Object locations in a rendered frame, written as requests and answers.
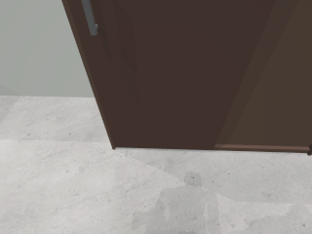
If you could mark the handle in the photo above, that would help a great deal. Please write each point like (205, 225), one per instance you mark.
(93, 27)

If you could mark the wardrobe door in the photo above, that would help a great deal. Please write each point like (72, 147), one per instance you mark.
(273, 105)
(167, 71)

